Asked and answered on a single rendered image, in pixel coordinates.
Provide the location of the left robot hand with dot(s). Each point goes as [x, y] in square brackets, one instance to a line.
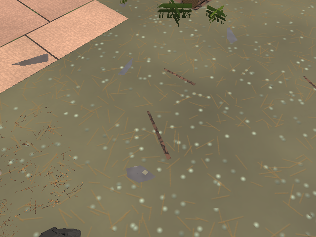
[62, 232]

